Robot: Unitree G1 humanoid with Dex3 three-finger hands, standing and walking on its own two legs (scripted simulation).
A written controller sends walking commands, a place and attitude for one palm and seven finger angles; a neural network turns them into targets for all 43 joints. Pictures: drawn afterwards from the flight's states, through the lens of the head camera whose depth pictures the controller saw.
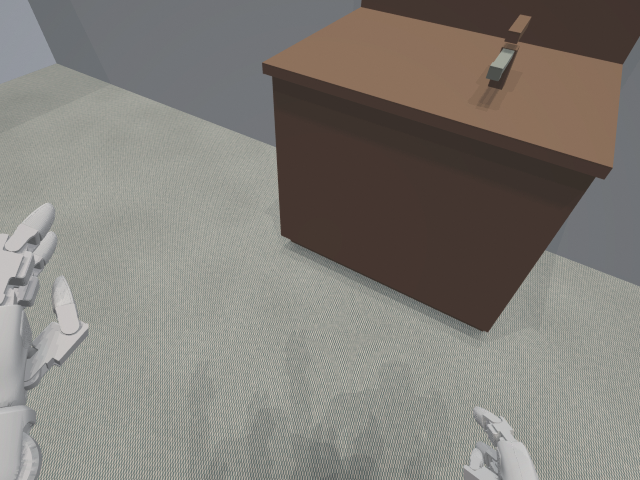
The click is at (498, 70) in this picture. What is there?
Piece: tap's lever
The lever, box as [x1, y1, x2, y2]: [486, 62, 504, 80]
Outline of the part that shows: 492,62 486,77 498,80 504,65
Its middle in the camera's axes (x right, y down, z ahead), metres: +0.39 -0.37 +0.86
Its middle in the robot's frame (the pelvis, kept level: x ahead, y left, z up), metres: +0.92 -0.33 +0.12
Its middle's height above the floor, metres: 0.89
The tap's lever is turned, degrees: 0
